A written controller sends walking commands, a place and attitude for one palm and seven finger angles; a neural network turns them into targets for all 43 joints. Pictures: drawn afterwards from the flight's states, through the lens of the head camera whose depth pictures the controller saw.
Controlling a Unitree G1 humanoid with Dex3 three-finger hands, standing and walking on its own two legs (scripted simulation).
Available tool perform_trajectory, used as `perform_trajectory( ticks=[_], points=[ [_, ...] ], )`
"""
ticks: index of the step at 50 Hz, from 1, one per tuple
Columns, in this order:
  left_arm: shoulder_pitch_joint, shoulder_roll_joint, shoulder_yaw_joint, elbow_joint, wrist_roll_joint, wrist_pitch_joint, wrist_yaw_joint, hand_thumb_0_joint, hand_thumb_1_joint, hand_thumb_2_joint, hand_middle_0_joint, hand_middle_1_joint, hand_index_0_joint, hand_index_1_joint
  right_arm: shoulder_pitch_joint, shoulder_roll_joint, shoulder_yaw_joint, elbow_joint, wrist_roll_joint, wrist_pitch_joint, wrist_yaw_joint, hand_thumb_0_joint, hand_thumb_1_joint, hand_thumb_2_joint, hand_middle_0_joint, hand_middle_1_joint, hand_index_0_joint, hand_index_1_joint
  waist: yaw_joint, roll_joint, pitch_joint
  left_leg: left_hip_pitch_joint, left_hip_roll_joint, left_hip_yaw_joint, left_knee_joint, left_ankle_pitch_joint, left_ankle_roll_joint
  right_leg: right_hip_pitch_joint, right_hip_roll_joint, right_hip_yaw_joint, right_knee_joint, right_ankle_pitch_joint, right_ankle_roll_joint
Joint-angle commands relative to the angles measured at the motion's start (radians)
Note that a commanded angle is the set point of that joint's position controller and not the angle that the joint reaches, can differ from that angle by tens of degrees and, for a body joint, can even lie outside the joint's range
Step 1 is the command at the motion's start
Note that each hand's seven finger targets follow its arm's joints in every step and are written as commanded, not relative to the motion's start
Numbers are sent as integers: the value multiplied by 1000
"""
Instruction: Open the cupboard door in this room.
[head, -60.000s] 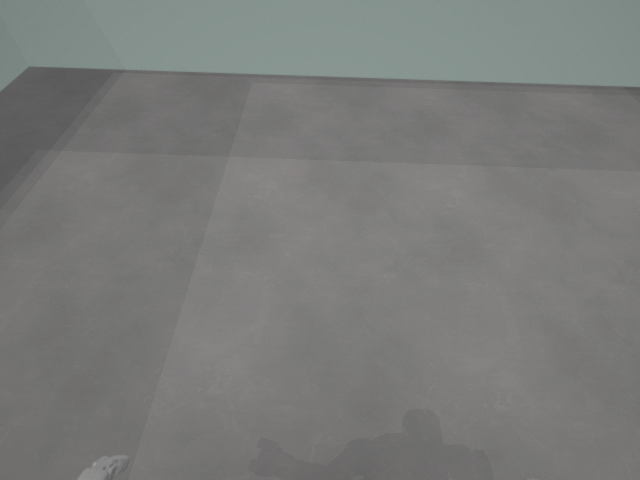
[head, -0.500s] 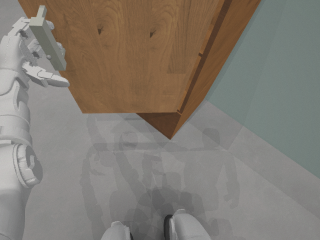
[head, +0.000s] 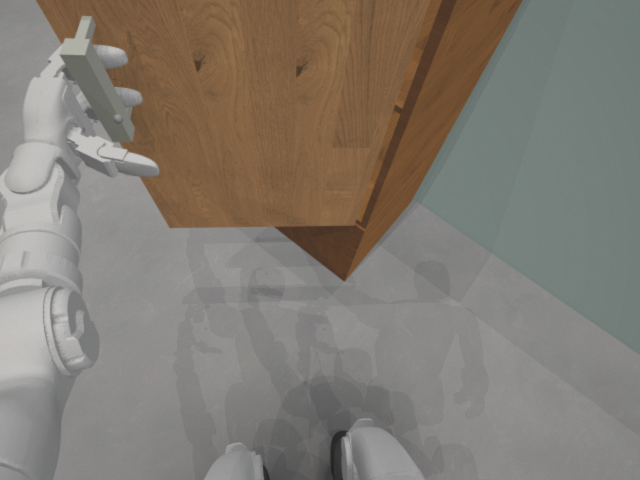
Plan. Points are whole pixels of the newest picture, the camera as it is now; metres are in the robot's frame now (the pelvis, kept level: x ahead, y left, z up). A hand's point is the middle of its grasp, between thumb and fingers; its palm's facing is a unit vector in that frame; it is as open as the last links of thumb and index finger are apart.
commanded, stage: slide the fingers in behind the handle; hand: left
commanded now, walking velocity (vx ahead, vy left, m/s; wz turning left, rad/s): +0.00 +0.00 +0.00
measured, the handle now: (106, 83) +0.58 +0.20 +0.09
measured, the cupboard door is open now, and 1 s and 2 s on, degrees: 42 42 57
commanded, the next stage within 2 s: close the thumb around the handle in 0.14 s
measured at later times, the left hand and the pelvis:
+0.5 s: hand (115, 115) +0.53 +0.19 +0.09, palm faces -0.07 -1.00 -0.02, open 12.0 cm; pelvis +0.00 +0.00 +0.00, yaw -1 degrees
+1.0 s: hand (116, 117) +0.52 +0.19 +0.09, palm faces -0.06 -1.00 -0.02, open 5.9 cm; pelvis +0.00 +0.01 +0.00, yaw +0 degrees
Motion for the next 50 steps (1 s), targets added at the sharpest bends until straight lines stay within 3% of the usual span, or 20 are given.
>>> perform_trajectory(
  ticks=[1,2,3,7,10,12,16,19,24,26,29,30,33,36,37,40,42,46,48,50],
  points=[
    [-484,268,32,-210,-24,-72,-12,0,-500,300,-300,-1200,-300,-1200,204,-186,-60,-29,-1,-20,-19,0,-900,-900,200,300,200,300,-27,115,-516,268,-43,-79,-72,445,6,275,53,67,-40,371,-11],
    [-481,304,53,-203,-19,-70,-11,0,-500,300,-300,-1200,-300,-1200,210,-189,-60,-28,-1,-18,-21,0,-900,-900,200,300,200,300,-24,92,-512,258,-41,-86,-73,446,6,281,53,66,-38,370,-11],
    [-468,269,28,-187,-21,-63,-14,0,-500,300,-300,-1200,-300,-1200,204,-187,-59,-31,1,-18,-20,0,-900,-900,200,300,200,300,-32,81,-496,247,-44,-79,-76,428,9,278,54,68,-46,364,-8],
    [-486,281,34,-206,-21,-65,-15,0,-500,300,-300,-1200,-300,-1200,212,-188,-59,-31,-1,-20,-22,0,-900,-900,200,300,200,300,-28,124,-515,278,-40,-87,-76,447,5,256,54,61,-41,355,-11],
    [-488,267,26,-188,-27,-58,-12,0,-500,300,-300,-1200,-300,-1200,216,-189,-58,-33,-1,-22,-22,0,-900,-900,200,300,200,300,-37,97,-479,250,-41,-83,-79,418,9,251,56,60,-48,336,-11],
    [-499,321,59,-187,-13,-57,-6,0,-500,300,-300,-1200,-300,-1200,223,-194,-58,-28,-3,-21,-22,0,-900,-900,200,300,200,300,-30,97,-504,241,-41,-84,-79,410,9,269,54,66,-45,337,-9],
    [-477,307,61,-252,-21,-74,-12,0,-276,396,-316,-1224,-316,-1224,225,-189,-64,-36,-5,-21,-16,0,-900,-900,200,300,200,300,-13,147,-569,301,-37,-83,-71,497,1,284,56,63,-35,398,-13],
    [-442,281,43,-207,-25,-55,-18,0,-108,468,-328,-1242,-328,-1242,219,-190,-62,-38,-2,-14,-15,0,-900,-900,200,300,200,300,-21,95,-497,252,-39,-77,-83,445,5,284,58,61,-49,372,-8],
    [-434,285,49,-212,-26,-55,-14,0,172,588,-348,-1272,-348,-1272,220,-191,-64,-36,-2,-13,-16,0,-900,-900,200,300,200,300,-19,99,-491,266,-38,-79,-84,455,5,273,58,58,-49,368,-11],
    [-455,250,26,-234,-31,-66,-13,0,284,636,-356,-1284,-356,-1284,219,-187,-65,-34,-3,-16,-15,0,-900,-900,200,300,200,300,-22,139,-505,310,-35,-86,-82,485,0,241,58,55,-46,364,-12],
    [-439,275,46,-215,-27,-64,-8,0,452,708,-368,-1302,-368,-1302,220,-193,-65,-30,-4,-16,-15,0,-900,-900,200,300,200,300,-16,107,-489,303,-32,-95,-84,478,-3,231,58,48,-44,340,-13],
    [-463,244,20,-229,-32,-69,-7,0,508,732,-372,-1308,-372,-1308,224,-190,-64,-30,-5,-18,-16,0,-900,-900,200,300,200,300,-29,113,-491,327,-30,-100,-84,509,-2,219,60,44,-41,351,-14],
    [-444,242,33,-246,-32,-71,-4,0,676,804,-384,-1326,-384,-1326,220,-188,-69,-29,-7,-16,-11,0,-900,-900,200,300,200,300,-15,146,-523,355,-28,-96,-74,555,-9,220,59,46,-38,375,-13],
    [-421,247,41,-244,-36,-71,-4,0,844,876,-396,-1344,-396,-1344,214,-187,-68,-35,-5,-13,-9,0,-900,-900,200,300,200,300,-10,108,-531,331,-31,-93,-73,556,-6,254,60,50,-35,402,-12],
    [-405,247,40,-213,-34,-65,-4,0,900,900,-400,-1350,-400,-1350,210,-186,-66,-35,-3,-11,-10,0,-900,-900,200,300,200,300,-12,93,-485,301,-32,-88,-77,524,-4,249,58,49,-40,389,-11],
    [-436,217,12,-274,-32,-74,-2,0,900,900,-400,-1350,-400,-1350,206,-182,-67,-46,-3,-13,-11,0,-900,-900,200,300,200,300,-12,143,-513,339,-33,-92,-77,553,-4,240,57,48,-33,390,-15],
    [-412,251,45,-225,-36,-67,1,0,900,900,-400,-1350,-400,-1350,207,-187,-67,-36,-3,-10,-12,0,-900,-900,200,300,200,300,-13,87,-495,315,-31,-93,-77,530,-4,244,60,48,-38,384,-10],
    [-434,232,22,-255,-29,-77,-1,0,900,900,-400,-1350,-400,-1350,203,-183,-66,-37,-4,-12,-14,0,-900,-900,200,300,200,300,-13,124,-518,337,-32,-95,-72,555,-6,238,57,51,-33,394,-11],
    [-442,203,-1,-228,-29,-71,1,0,900,900,-400,-1350,-400,-1350,203,-182,-66,-30,-4,-12,-13,0,-900,-900,200,300,200,300,-27,111,-477,326,-31,-95,-76,527,-5,218,58,48,-40,373,-9],
    [-449,241,25,-222,-29,-72,3,0,900,900,-400,-1350,-400,-1350,209,-189,-64,-32,-5,-13,-16,0,-900,-900,200,300,200,300,-25,97,-481,305,-35,-94,-75,504,0,232,58,50,-38,367,-13]
  ],
)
